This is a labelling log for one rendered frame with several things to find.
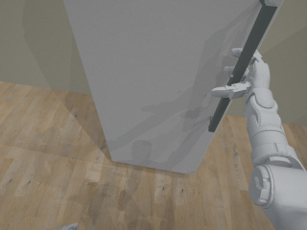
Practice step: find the fridge door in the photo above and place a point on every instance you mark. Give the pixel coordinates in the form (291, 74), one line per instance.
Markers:
(151, 66)

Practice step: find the right robot upper arm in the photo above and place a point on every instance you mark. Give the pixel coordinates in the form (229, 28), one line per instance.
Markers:
(282, 194)

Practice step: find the handle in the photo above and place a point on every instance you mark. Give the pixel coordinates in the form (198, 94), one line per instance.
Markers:
(260, 25)

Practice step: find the right robot forearm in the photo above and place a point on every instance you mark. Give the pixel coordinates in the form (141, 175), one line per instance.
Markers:
(265, 131)

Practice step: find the right robot hand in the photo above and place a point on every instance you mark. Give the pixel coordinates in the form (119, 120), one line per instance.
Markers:
(258, 76)

